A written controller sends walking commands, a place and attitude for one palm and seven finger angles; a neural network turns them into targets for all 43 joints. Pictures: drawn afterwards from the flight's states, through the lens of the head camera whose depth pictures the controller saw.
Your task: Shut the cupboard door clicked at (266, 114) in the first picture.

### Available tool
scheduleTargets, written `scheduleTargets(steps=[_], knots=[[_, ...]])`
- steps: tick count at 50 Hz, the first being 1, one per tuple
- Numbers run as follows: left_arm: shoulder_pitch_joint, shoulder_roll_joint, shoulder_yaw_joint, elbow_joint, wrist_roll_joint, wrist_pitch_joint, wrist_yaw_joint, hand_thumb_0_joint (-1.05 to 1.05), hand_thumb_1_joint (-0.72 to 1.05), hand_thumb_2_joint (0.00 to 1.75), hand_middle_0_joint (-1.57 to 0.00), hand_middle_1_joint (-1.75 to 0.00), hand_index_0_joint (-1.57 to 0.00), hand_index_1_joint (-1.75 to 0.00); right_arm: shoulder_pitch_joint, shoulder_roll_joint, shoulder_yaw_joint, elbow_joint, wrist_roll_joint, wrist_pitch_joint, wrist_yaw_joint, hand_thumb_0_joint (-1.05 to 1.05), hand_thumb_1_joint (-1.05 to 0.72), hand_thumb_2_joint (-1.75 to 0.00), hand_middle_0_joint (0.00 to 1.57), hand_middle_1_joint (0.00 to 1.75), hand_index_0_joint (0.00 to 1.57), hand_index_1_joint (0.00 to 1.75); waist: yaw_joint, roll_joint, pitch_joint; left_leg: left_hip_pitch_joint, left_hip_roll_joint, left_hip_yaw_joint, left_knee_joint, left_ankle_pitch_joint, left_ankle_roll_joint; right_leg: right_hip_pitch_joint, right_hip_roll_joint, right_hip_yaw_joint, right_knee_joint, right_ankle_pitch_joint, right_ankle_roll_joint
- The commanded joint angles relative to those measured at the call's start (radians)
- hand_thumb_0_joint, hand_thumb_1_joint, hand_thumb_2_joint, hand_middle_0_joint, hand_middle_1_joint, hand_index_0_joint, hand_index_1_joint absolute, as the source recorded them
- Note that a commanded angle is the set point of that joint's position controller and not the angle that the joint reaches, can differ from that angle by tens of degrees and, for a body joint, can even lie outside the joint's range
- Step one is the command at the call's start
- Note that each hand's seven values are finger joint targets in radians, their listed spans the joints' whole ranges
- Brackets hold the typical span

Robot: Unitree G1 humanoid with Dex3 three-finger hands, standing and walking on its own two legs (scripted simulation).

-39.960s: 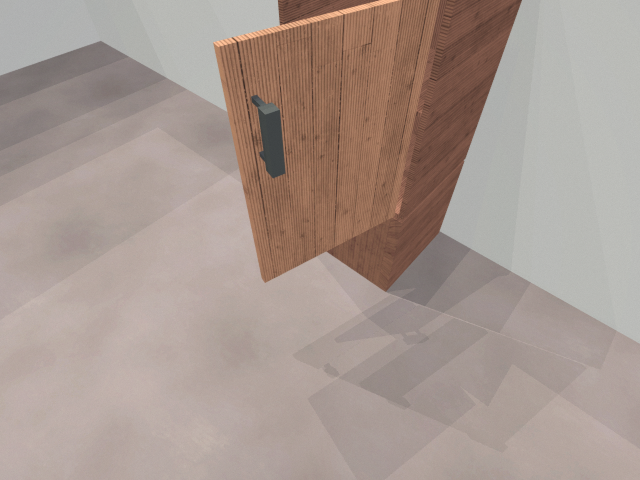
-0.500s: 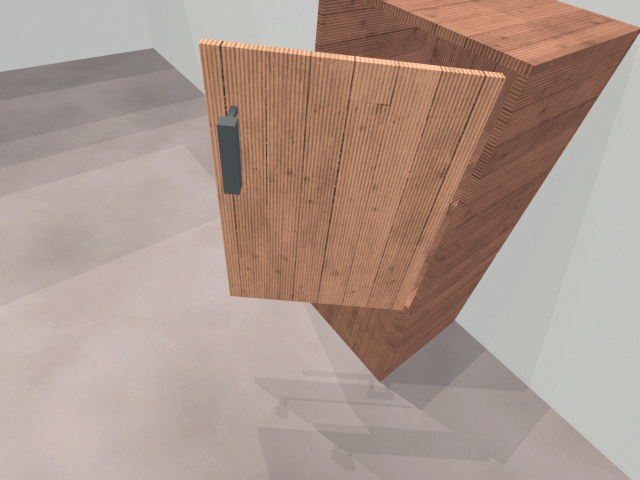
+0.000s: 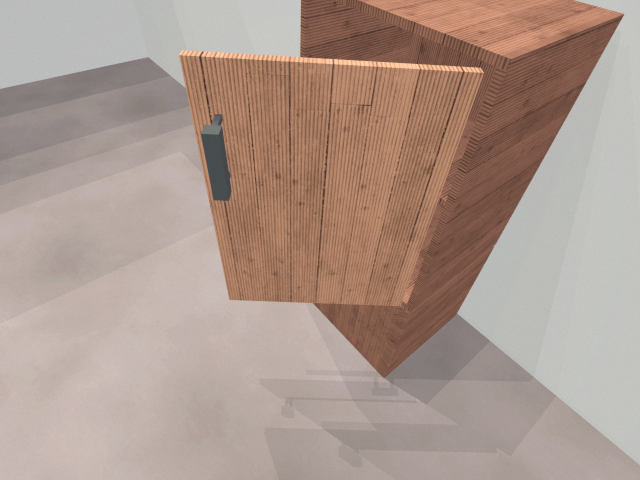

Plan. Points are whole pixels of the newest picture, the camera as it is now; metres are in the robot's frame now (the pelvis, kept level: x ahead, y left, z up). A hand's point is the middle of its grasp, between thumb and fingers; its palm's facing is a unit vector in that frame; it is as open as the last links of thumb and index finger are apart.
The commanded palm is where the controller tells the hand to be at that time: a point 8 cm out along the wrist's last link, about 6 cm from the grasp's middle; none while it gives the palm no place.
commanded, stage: shuffle to correct the standing spot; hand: left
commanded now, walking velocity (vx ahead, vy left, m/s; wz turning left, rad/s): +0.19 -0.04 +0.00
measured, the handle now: (220, 157) +0.56 +0.20 +0.11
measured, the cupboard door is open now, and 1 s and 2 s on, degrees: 50 50 50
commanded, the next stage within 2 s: come to a stop and stand still in 0.52 s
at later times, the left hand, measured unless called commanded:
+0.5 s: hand out of the picture +0.01 +0.10 -0.15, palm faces +0.07 -0.98 -0.17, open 7.3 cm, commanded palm none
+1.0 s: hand (231, 474) +0.17 +0.13 -0.17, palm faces +0.08 -0.97 -0.24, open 7.3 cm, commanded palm none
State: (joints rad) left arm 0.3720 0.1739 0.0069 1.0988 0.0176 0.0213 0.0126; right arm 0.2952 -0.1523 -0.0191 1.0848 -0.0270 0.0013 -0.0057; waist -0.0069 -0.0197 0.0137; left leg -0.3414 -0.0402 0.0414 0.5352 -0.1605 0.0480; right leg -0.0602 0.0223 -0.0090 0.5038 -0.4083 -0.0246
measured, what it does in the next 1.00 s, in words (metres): walks ahead: right foot, then left foot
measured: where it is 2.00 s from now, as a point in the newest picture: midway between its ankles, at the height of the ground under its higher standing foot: outside the picture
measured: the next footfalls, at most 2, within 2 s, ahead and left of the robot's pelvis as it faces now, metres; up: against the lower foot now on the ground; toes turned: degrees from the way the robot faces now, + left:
right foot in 0.30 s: +0.04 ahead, -0.13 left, +0.00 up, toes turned -6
left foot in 0.74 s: +0.23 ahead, +0.05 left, +0.00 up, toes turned +6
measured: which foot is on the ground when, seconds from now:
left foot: down 0.00-0.30, up 0.32-0.72, down 0.74-1.00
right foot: down 0.00-0.04, up 0.06-0.28, down 0.30-0.74, up 0.76-1.00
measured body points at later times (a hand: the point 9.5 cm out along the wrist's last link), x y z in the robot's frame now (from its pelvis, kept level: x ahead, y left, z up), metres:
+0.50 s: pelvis +0.06 -0.06 +0.02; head +0.08 -0.07 +0.47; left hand +0.01 +0.15 -0.14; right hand +0.08 -0.29 -0.15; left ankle +0.09 +0.07 -0.66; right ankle +0.00 -0.13 -0.73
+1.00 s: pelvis +0.13 -0.06 +0.00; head +0.18 -0.05 +0.45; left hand +0.17 +0.18 -0.15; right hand +0.26 -0.27 -0.15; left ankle +0.19 +0.05 -0.73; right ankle +0.12 -0.18 -0.69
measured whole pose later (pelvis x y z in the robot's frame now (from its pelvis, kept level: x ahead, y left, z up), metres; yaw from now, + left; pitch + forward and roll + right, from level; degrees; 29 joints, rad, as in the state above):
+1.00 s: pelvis +0.13 -0.06 +0.00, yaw +0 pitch +0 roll +1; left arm 0.21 0.17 0.05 0.99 0.02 0.04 0.04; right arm 0.06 -0.13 -0.03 0.99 -0.02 0.01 -0.03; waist 0.04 -0.02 0.11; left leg -0.31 0.01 0.12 0.50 -0.18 0.04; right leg -0.41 -0.06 -0.01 0.94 -0.46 0.02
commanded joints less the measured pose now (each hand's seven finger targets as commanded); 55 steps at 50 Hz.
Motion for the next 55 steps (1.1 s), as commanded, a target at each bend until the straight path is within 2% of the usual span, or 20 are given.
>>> scheduleTargets(steps=[1, 4, 8, 13, 14, 15, 16, 17, 20, 23, 31, 34, 35, 36, 37, 38, 42, 52, 54, 55], knots=[[0.049, 0.072, 0.022, -0.052, 0.003, -0.028, 0.002, 0.00, 0.90, 0.90, -0.20, -0.30, -0.20, -0.30, 0.094, -0.147, -0.031, -0.021, -0.005, -0.020, -0.012, 0.00, -0.90, -0.90, 0.20, 0.30, 0.20, 0.30, -0.023, 0.220, 0.170, 0.083, 0.222, -0.370, -0.335, -0.536, 0.051, -0.354, -0.011, -0.012, 0.095, -0.179, -0.050], [0.035, 0.059, 0.020, -0.059, 0.010, -0.038, -0.003, 0.00, 0.90, 0.90, -0.20, -0.30, -0.20, -0.30, 0.126, -0.161, -0.037, -0.026, 0.002, -0.038, -0.018, 0.00, -0.90, -0.90, 0.20, 0.30, 0.20, 0.30, -0.016, 0.188, 0.088, 0.095, 0.337, -0.540, -0.442, -0.547, 0.163, -0.404, -0.039, 0.011, 0.459, -0.125, -0.051], [0.030, -0.002, 0.015, -0.056, 0.006, -0.049, -0.012, 0.00, 0.90, 0.90, -0.20, -0.30, -0.20, -0.30, 0.065, -0.137, -0.036, -0.037, 0.002, -0.055, -0.020, 0.00, -0.90, -0.90, 0.20, 0.30, 0.20, 0.30, 0.009, 0.072, -0.011, 0.061, 0.303, -0.338, -0.383, -0.304, 0.155, -0.296, -0.071, -0.012, 0.373, -0.079, -0.037], [0.145, -0.030, 0.023, -0.015, 0.006, -0.045, -0.011, 0.00, 0.90, 0.90, -0.20, -0.30, -0.20, -0.30, 0.025, -0.120, -0.042, -0.026, 0.002, -0.036, -0.019, 0.00, -0.90, -0.90, 0.20, 0.30, 0.20, 0.30, 0.062, 0.078, 0.011, -0.116, 0.211, -0.184, -0.299, -0.419, 0.073, -0.011, -0.022, -0.097, -0.003, 0.050, -0.028], [0.190, -0.002, 0.032, -0.003, 0.011, -0.046, -0.007, 0.00, 0.90, 0.90, -0.20, -0.30, -0.20, -0.30, 0.007, -0.094, -0.042, -0.032, 0.005, -0.031, -0.014, 0.00, -0.90, -0.90, 0.20, 0.30, 0.20, 0.30, 0.085, -0.001, 0.045, -0.213, 0.152, -0.129, -0.181, -0.430, 0.035, 0.053, -0.064, -0.019, -0.120, -0.009, -0.039], [0.219, 0.073, 0.047, 0.000, 0.021, -0.048, 0.004, 0.00, 0.90, 0.90, -0.20, -0.30, -0.20, -0.30, -0.018, -0.038, -0.032, -0.058, 0.013, -0.026, -0.008, 0.00, -0.90, -0.90, 0.20, 0.30, 0.20, 0.30, 0.102, -0.222, 0.092, -0.383, 0.034, -0.008, 0.083, -0.388, -0.015, 0.073, -0.254, 0.294, -0.296, -0.281, -0.110], [0.202, 0.130, 0.057, -0.019, 0.014, -0.051, 0.013, 0.00, 0.90, 0.90, -0.20, -0.30, -0.20, -0.30, -0.072, -0.043, -0.037, -0.097, 0.005, -0.025, 0.004, 0.00, -0.90, -0.90, 0.20, 0.30, 0.20, 0.30, 0.103, -0.268, 0.158, -0.432, 0.030, 0.035, 0.303, -0.334, -0.022, -0.051, -0.437, 0.506, -0.461, -0.465, -0.180], [0.134, 0.122, 0.056, -0.044, 0.009, -0.054, 0.015, 0.00, 0.90, 0.90, -0.20, -0.30, -0.20, -0.30, -0.089, -0.067, -0.045, -0.107, -0.005, -0.020, 0.011, 0.00, -0.90, -0.90, 0.20, 0.30, 0.20, 0.30, 0.060, -0.109, 0.178, -0.392, 0.056, -0.012, 0.398, -0.272, -0.021, -0.133, -0.433, 0.463, -0.470, -0.370, -0.184], [0.065, 0.040, 0.037, -0.044, 0.002, -0.090, 0.009, 0.00, 0.90, 0.90, -0.20, -0.30, -0.20, -0.30, -0.026, -0.037, -0.044, -0.061, -0.003, -0.025, 0.019, 0.00, -0.90, -0.90, 0.20, 0.30, 0.20, 0.30, 0.007, -0.081, 0.163, -0.352, 0.097, -0.013, 0.487, -0.108, -0.032, -0.104, -0.301, 0.223, -0.380, 0.018, -0.137], [0.118, 0.024, 0.028, -0.020, 0.005, -0.105, 0.011, 0.00, 0.90, 0.90, -0.20, -0.30, -0.20, -0.30, -0.048, -0.010, -0.034, -0.067, 0.003, -0.031, 0.018, 0.00, -0.90, -0.90, 0.20, 0.30, 0.20, 0.30, 0.018, -0.074, 0.125, -0.346, 0.094, 0.024, 0.446, -0.082, -0.047, -0.001, -0.270, 0.095, -0.299, 0.508, -0.133], [0.194, 0.067, 0.035, 0.026, 0.010, -0.094, 0.016, 0.00, 0.90, 0.90, -0.20, -0.30, -0.20, -0.30, -0.204, -0.014, -0.011, -0.115, 0.009, -0.038, 0.019, 0.00, -0.90, -0.90, 0.20, 0.30, 0.20, 0.30, 0.073, -0.103, 0.069, -0.226, 0.067, 0.077, 0.189, -0.101, -0.041, 0.111, -0.296, 0.068, -0.181, 0.862, -0.145], [0.142, 0.066, 0.028, 0.017, 0.006, -0.083, 0.025, 0.00, 0.90, 0.90, -0.20, -0.30, -0.20, -0.30, -0.105, -0.017, -0.001, -0.073, 0.007, -0.048, -0.005, 0.00, -0.90, -0.90, 0.20, 0.30, 0.20, 0.30, 0.014, -0.099, -0.005, 0.042, 0.002, 0.101, -0.034, 0.019, -0.032, 0.074, -0.229, 0.013, -0.004, 1.088, -0.087], [0.123, 0.062, 0.023, 0.012, 0.001, -0.077, 0.030, 0.00, 0.90, 0.90, -0.20, -0.30, -0.20, -0.30, -0.015, -0.051, -0.006, -0.045, 0.006, -0.053, -0.017, 0.00, -0.90, -0.90, 0.20, 0.30, 0.20, 0.30, -0.024, -0.093, -0.068, 0.227, 0.042, 0.076, -0.090, 0.253, -0.015, 0.002, -0.195, -0.006, 0.105, 1.017, -0.045], [0.126, 0.046, 0.014, 0.008, -0.010, -0.075, 0.033, 0.00, 0.90, 0.90, -0.20, -0.30, -0.20, -0.30, 0.065, -0.119, -0.020, -0.032, 0.004, -0.056, -0.028, 0.00, -0.90, -0.90, 0.20, 0.30, 0.20, 0.30, -0.053, -0.027, -0.158, 0.478, 0.201, -0.054, -0.008, 0.686, 0.052, -0.180, -0.132, -0.042, 0.238, 0.726, 0.004], [0.152, 0.002, 0.000, -0.001, -0.022, -0.070, 0.040, 0.00, 0.90, 0.90, -0.20, -0.30, -0.20, -0.30, 0.120, -0.171, -0.029, -0.025, 0.017, -0.054, -0.034, 0.00, -0.90, -0.90, 0.20, 0.30, 0.20, 0.30, -0.052, 0.146, -0.241, 0.598, 0.412, -0.240, 0.011, 1.202, 0.186, -0.300, -0.060, -0.063, 0.429, 0.047, 0.034], [0.125, 0.015, 0.011, -0.024, -0.015, -0.057, 0.046, 0.00, 0.90, 0.90, -0.20, -0.30, -0.20, -0.30, 0.101, -0.177, -0.031, -0.029, 0.026, -0.039, -0.037, 0.00, -0.90, -0.90, 0.20, 0.30, 0.20, 0.30, -0.046, 0.143, -0.190, 0.492, 0.459, -0.220, -0.063, 1.316, 0.247, -0.306, -0.052, 0.007, 0.557, -0.240, 0.025], [0.060, 0.019, 0.032, -0.041, -0.001, -0.003, 0.046, 0.00, 0.90, 0.90, -0.20, -0.30, -0.20, -0.30, -0.142, -0.095, -0.012, -0.089, 0.020, -0.020, -0.044, 0.00, -0.90, -0.90, 0.20, 0.30, 0.20, 0.30, 0.040, 0.135, 0.032, 0.082, 0.347, -0.124, -0.195, 0.730, 0.168, -0.259, -0.109, 0.034, 0.510, -0.115, 0.044], [-0.006, 0.029, 0.055, -0.142, 0.010, 0.010, 0.025, 0.00, 0.90, 0.90, -0.20, -0.30, -0.20, -0.30, -0.176, -0.154, -0.069, -0.154, -0.005, 0.016, -0.021, 0.00, -0.90, -0.90, 0.20, 0.30, 0.20, 0.30, 0.036, 0.160, -0.046, 0.030, 0.313, -0.137, -0.161, 0.201, 0.125, -0.194, -0.069, -0.042, 0.234, 0.013, 0.038], [0.022, 0.055, 0.058, -0.140, 0.014, -0.004, 0.024, 0.00, 0.90, 0.90, -0.20, -0.30, -0.20, -0.30, -0.167, -0.138, -0.067, -0.157, 0.002, 0.021, -0.014, 0.00, -0.90, -0.90, 0.20, 0.30, 0.20, 0.30, 0.054, 0.069, -0.066, -0.013, 0.232, -0.094, -0.065, 0.016, 0.053, -0.096, -0.078, -0.031, -0.013, 0.173, 0.040], [0.000, 0.117, 0.061, -0.157, 0.024, -0.015, 0.027, 0.00, 0.90, 0.90, -0.20, -0.30, -0.20, -0.30, -0.146, -0.083, -0.063, -0.168, 0.012, 0.026, -0.010, 0.00, -0.90, -0.90, 0.20, 0.30, 0.20, 0.30, 0.042, -0.117, -0.041, -0.068, 0.126, -0.030, 0.068, -0.156, -0.012, -0.122, -0.213, 0.154, -0.158, 0.205, -0.001]])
